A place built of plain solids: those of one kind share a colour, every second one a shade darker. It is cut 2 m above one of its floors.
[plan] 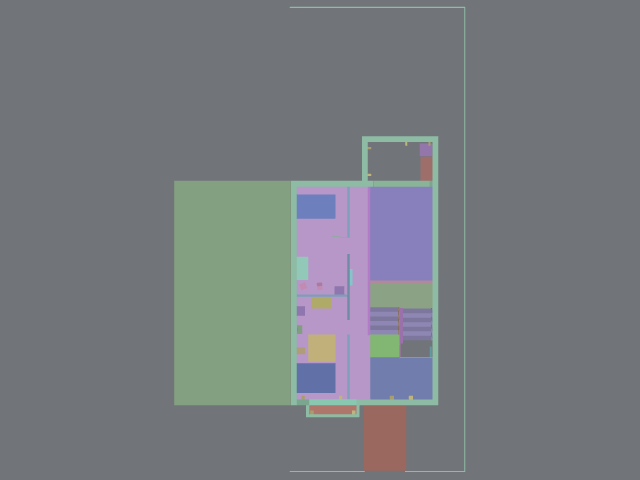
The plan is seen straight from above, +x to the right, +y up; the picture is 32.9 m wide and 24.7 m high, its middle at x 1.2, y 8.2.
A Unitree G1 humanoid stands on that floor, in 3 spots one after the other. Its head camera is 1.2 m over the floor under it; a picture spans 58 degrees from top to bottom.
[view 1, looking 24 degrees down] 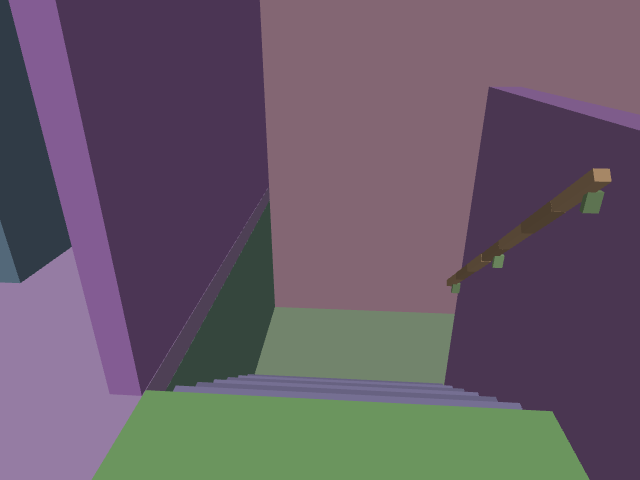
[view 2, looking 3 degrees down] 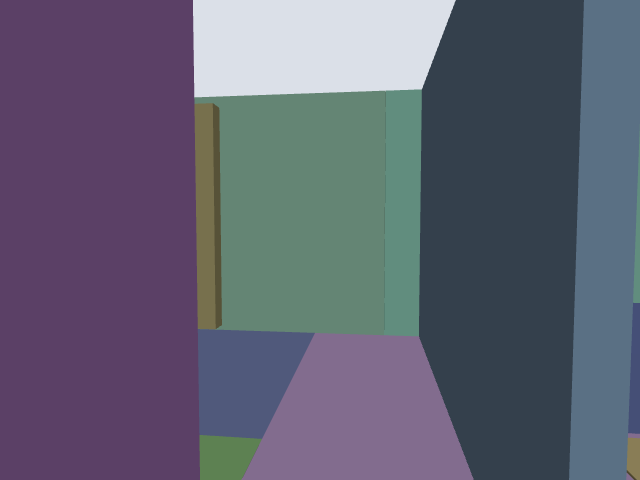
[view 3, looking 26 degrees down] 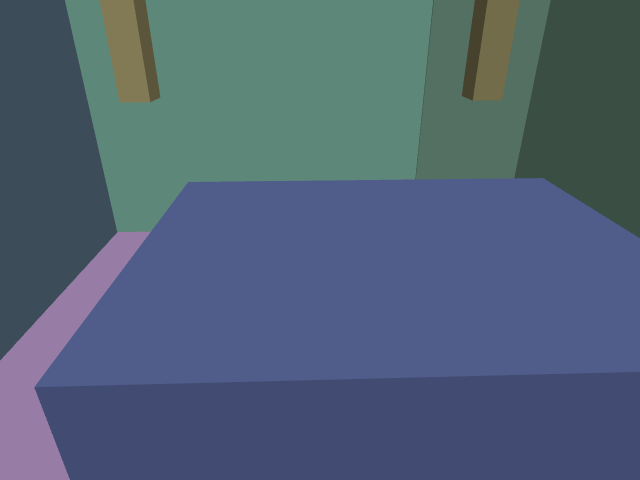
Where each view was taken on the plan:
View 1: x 4.54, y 2.10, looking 94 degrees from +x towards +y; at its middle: landing_end_wall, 4.27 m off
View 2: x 3.19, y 4.40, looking -83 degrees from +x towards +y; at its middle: wall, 4.44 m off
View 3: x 1.35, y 2.65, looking -92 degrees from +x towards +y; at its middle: bed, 1.74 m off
